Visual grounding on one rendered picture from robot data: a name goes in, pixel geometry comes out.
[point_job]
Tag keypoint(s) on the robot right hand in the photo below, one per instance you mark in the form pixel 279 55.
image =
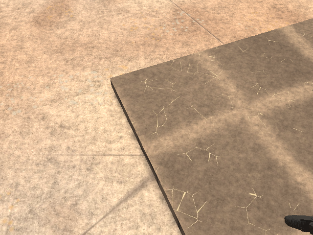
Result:
pixel 300 222

